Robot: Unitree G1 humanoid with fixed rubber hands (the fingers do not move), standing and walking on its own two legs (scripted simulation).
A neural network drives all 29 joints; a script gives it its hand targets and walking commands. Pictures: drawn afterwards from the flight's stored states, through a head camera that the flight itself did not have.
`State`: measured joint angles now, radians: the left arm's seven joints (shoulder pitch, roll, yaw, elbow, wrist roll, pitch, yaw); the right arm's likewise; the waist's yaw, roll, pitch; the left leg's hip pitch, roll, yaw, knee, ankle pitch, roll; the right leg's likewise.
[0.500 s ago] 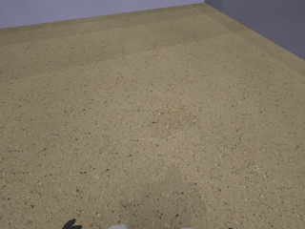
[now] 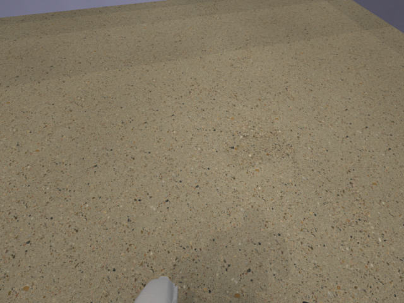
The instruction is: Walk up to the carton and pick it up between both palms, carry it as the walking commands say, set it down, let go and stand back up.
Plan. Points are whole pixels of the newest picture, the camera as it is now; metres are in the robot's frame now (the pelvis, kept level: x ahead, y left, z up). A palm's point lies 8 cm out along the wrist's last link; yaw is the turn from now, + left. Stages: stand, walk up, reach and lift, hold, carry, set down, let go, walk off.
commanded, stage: walk up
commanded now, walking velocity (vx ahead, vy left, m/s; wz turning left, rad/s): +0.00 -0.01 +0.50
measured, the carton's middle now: out of the picture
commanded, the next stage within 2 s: none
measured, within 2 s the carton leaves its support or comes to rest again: neither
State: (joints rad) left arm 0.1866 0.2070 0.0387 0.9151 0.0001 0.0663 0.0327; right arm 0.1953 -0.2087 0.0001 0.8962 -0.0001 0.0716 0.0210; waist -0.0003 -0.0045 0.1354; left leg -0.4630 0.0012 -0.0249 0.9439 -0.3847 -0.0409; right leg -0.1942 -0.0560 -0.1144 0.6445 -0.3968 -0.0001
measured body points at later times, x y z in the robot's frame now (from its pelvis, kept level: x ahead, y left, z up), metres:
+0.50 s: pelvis -0.01 +0.00 +0.00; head +0.03 +0.01 +0.44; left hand +0.03 +0.27 -0.14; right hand +0.12 -0.21 -0.15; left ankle +0.00 +0.14 -0.70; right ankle +0.01 -0.12 -0.72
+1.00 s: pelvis -0.01 +0.00 -0.01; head +0.03 +0.02 +0.44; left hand +0.00 +0.28 -0.14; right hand +0.17 -0.18 -0.15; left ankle -0.03 +0.14 -0.72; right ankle +0.03 -0.12 -0.73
